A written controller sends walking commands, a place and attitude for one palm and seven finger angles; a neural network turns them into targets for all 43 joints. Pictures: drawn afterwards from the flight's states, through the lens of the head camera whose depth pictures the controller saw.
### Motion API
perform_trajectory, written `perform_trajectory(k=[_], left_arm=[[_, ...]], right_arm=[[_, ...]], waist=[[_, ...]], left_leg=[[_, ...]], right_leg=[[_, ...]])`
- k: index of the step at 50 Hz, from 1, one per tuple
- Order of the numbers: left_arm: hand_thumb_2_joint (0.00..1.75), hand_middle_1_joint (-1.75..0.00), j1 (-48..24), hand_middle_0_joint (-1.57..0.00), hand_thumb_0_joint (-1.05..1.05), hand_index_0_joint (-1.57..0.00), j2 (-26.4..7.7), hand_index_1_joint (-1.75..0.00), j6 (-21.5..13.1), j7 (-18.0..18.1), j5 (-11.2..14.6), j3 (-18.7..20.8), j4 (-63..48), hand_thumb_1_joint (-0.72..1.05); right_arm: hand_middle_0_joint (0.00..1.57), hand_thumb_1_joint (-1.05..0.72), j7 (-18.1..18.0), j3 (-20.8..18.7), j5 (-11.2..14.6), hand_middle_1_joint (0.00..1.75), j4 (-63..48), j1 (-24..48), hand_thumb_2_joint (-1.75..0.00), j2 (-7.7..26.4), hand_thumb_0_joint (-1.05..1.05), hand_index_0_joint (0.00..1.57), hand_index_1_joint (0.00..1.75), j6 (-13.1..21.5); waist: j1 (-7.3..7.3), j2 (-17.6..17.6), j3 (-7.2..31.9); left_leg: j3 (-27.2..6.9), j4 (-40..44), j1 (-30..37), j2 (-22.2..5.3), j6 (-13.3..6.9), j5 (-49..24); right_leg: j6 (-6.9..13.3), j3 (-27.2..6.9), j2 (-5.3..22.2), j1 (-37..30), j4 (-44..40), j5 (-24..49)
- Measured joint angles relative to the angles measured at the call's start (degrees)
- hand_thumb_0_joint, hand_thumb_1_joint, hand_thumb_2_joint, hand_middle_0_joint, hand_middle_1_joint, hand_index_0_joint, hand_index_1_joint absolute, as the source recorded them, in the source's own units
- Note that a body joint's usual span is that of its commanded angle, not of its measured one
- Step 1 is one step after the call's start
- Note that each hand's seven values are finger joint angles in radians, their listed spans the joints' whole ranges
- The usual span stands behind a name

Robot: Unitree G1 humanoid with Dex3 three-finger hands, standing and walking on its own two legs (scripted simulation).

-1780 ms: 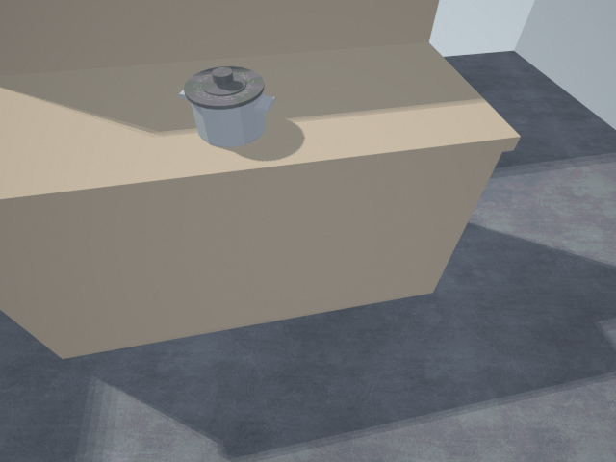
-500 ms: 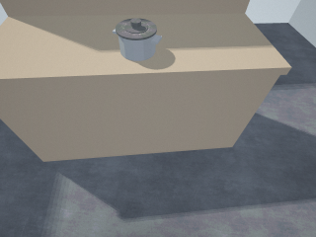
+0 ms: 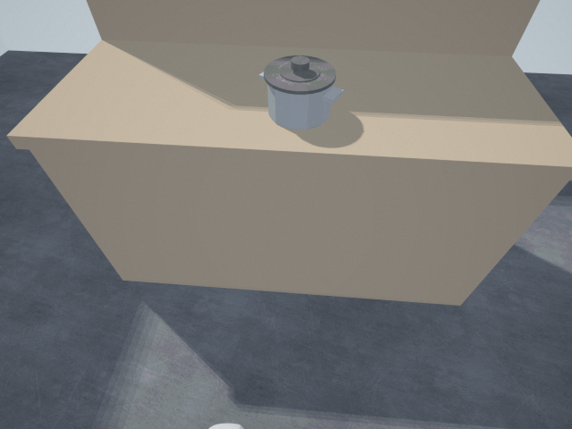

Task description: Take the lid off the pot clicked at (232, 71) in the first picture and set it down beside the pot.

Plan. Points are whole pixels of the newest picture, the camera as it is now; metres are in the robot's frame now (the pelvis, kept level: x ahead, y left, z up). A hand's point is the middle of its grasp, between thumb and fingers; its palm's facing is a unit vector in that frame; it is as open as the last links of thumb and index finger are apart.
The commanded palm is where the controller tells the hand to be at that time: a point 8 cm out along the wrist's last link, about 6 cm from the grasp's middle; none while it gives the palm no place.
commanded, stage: take the last steps up to it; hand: left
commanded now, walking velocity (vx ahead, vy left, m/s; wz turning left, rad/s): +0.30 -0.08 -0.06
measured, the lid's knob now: (300, 63) +0.84 +0.05 +0.09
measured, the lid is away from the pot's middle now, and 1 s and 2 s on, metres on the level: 0.00 0.00 0.00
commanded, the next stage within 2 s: come to a stop and stand still in 0.74 s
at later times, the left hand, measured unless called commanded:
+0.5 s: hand (208, 352) +0.27 +0.17 -0.17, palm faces -0.08 -0.98 -0.19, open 7.4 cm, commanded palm none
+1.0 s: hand (250, 318) +0.35 +0.11 -0.19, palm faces +0.03 -0.99 -0.16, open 7.3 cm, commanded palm none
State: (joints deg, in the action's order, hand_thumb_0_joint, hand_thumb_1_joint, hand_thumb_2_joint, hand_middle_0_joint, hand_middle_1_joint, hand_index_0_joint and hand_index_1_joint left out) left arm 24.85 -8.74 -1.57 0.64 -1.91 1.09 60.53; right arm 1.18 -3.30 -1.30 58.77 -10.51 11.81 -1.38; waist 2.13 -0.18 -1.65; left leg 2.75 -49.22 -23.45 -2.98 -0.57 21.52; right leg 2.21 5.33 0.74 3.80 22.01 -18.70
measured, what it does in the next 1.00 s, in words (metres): walks ahead: left foot, then right foot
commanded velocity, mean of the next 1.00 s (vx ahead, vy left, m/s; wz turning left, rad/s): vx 0.14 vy -0.05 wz -0.01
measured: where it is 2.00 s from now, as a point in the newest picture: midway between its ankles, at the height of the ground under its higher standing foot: (326, 425)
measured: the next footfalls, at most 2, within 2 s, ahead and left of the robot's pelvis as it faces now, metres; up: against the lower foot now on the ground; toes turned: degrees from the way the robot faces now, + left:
left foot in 0.10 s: +0.08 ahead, +0.13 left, +0.00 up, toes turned +5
right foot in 0.56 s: +0.35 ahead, -0.15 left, +0.00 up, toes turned -9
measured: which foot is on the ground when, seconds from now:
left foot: up 0.00-0.08, down 0.10-0.58, up 0.60-0.96, down 0.98-1.00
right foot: down 0.00-0.12, up 0.14-0.54, down 0.56-1.00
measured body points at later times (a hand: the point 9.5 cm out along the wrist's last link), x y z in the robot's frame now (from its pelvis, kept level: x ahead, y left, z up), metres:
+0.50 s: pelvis +0.17 -0.01 -0.01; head +0.20 -0.01 +0.44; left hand +0.27 +0.22 -0.16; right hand +0.06 -0.23 -0.16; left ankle +0.04 +0.13 -0.74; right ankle +0.29 -0.15 -0.71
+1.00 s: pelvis +0.35 -0.06 -0.01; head +0.36 -0.04 +0.44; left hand +0.35 +0.16 -0.18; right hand +0.43 -0.29 -0.15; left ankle +0.41 +0.03 -0.74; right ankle +0.31 -0.15 -0.74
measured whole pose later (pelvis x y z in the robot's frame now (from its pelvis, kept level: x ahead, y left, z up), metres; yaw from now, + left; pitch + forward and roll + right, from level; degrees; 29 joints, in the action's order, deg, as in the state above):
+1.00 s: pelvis +0.35 -0.06 -0.01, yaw -3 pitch -1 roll -3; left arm 17.9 -9.0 -1.0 1.8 -0.6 1.0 61.4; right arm -1.0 -1.3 -0.6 59.4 -7.7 8.6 1.2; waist 1.7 0.3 -2.2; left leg 3.7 -31.8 -19.3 -2.9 -0.6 8.8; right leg 2.5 7.9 -2.7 7.7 27.0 -17.8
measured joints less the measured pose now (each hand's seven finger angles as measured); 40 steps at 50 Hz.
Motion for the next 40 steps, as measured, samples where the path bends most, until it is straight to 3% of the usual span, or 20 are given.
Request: perform_trajectory(k=[5,8,10,13,19,25,28,29,31,34,36,40], left_arm=[[0.90,-0.30,3.86,-0.20,0.01,-0.20,-0.23,-0.30,0.51,-0.38,0.36,0.46,3.25,0.90],[0.90,-0.30,3.61,-0.20,0.01,-0.20,-0.65,-0.30,1.79,-0.83,0.42,0.68,5.04,0.90],[0.90,-0.30,2.24,-0.20,0.01,-0.20,-1.09,-0.30,2.42,-1.07,0.09,1.16,5.25,0.90],[0.90,-0.30,-1.22,-0.20,0.01,-0.20,-1.84,-0.30,2.40,-1.68,0.00,1.92,3.69,0.91],[0.90,-0.30,-9.27,-0.20,0.01,-0.19,-2.99,-0.30,2.09,-2.37,0.12,2.65,-1.09,0.91],[0.90,-0.30,-16.49,-0.20,0.01,-0.19,-3.13,-0.30,2.10,-2.97,0.62,2.36,-3.86,0.91],[0.90,-0.30,-18.45,-0.20,0.01,-0.19,-3.29,-0.30,0.92,-3.07,0.59,2.24,-5.13,0.91],[0.90,-0.30,-19.03,-0.20,0.00,-0.19,-3.25,-0.30,-0.04,-2.84,0.42,2.39,-5.40,0.91],[0.90,-0.30,-19.73,-0.20,0.00,-0.19,-2.65,-0.30,-1.32,-2.15,0.83,2.34,-5.62,0.91],[0.90,-0.30,-18.19,-0.20,0.00,-0.20,-1.46,-0.30,-1.41,-1.19,1.18,1.62,-4.96,0.91],[0.90,-0.30,-16.45,-0.20,0.00,-0.20,-0.58,-0.30,-1.08,-0.62,1.10,1.13,-3.87,0.91],[0.90,-0.30,-13.31,-0.20,-0.01,-0.20,-0.69,-0.30,-1.08,0.52,1.05,1.39,-2.46,0.94]], right_arm=[[0.20,-0.91,-0.25,0.91,0.15,0.30,-0.62,1.23,-0.90,-1.78,0.00,0.20,0.30,2.44],[0.20,-0.91,-1.10,1.33,-0.12,0.30,-0.96,0.80,-0.90,-3.41,0.00,0.20,0.30,4.61],[0.20,-0.91,-1.74,1.56,-0.09,0.30,-0.70,-1.24,-0.90,-4.30,0.00,0.20,0.30,5.14],[0.20,-0.94,-2.80,1.04,0.24,0.30,0.60,-4.59,-0.90,-3.91,-0.01,0.20,0.30,5.59],[0.20,-0.93,-2.86,1.62,0.29,0.30,4.25,-10.59,-0.90,-3.55,-0.01,0.20,0.30,5.85],[0.20,-0.91,-2.55,1.59,-0.35,0.30,6.08,-14.18,-0.90,-3.42,0.00,0.20,0.30,5.43],[0.20,-0.91,-2.13,1.45,-0.39,0.30,7.03,-15.96,-0.90,-3.30,0.00,0.20,0.30,4.87],[0.20,-0.91,-1.89,1.45,-0.19,0.30,7.54,-15.97,-0.90,-3.29,0.00,0.20,0.30,4.48],[0.20,-0.91,-1.71,1.52,0.41,0.30,7.96,-14.05,-0.90,-2.88,0.00,0.20,0.30,3.30],[0.20,-0.91,-1.71,0.94,0.67,0.30,6.65,-10.54,-0.90,-2.07,0.00,0.20,0.30,2.65],[0.20,-0.91,-1.85,0.71,0.38,0.30,4.92,-8.14,-0.90,-1.61,0.00,0.20,0.30,2.57],[0.20,-0.91,-1.91,0.54,0.10,0.30,1.85,-4.19,-0.90,-1.69,0.00,0.20,0.30,2.49]], waist=[[0.91,-1.41,-0.34],[0.22,-3.18,-1.19],[-0.44,-3.62,-0.75],[-1.08,-3.71,-0.20],[-1.89,-3.25,-0.28],[-5.08,-1.46,-1.86],[-6.31,-0.27,-2.18],[-6.00,0.15,-2.55],[-5.70,1.26,-3.99],[-5.09,1.92,-4.23],[-5.31,2.25,-3.58],[-4.95,2.28,-1.71]], left_leg=[[2.34,16.14,6.53,0.63,-1.19,-3.45],[3.83,15.17,8.23,1.43,-1.32,-3.46],[4.27,17.18,10.70,1.73,-1.22,-2.26],[4.33,23.22,14.97,2.28,-0.86,-3.84],[4.76,31.35,21.93,2.20,-0.02,-4.66],[5.26,32.93,27.07,0.79,2.55,-1.11],[4.68,26.97,27.13,-1.11,3.86,4.27],[4.45,20.12,24.80,-2.27,2.92,6.74],[0.18,-0.99,16.54,-2.59,0.42,9.19],[-1.86,-20.82,5.37,-1.54,-1.17,4.97],[-1.48,-22.77,-0.05,-1.86,-0.85,1.85],[-0.10,-15.03,-6.01,-2.48,0.52,-1.68]], right_leg=[[-1.49,-0.33,0.00,-0.17,3.80,-4.05],[-0.42,-2.79,0.92,7.33,23.57,-9.25],[-0.15,-3.60,1.13,13.73,35.89,-7.40],[-1.01,-4.05,2.59,21.69,42.75,-0.80],[-2.40,-4.21,5.18,31.63,38.79,7.00],[-1.26,-1.31,5.44,29.81,20.08,9.24],[0.10,-0.10,3.73,24.38,13.07,8.46],[0.53,0.33,3.11,23.97,13.58,10.04],[1.02,1.32,1.84,23.47,16.94,7.12],[1.22,1.69,0.10,19.17,13.80,5.63],[1.52,2.12,-0.82,15.87,9.89,6.29],[2.06,3.09,-2.08,10.77,3.84,6.89]])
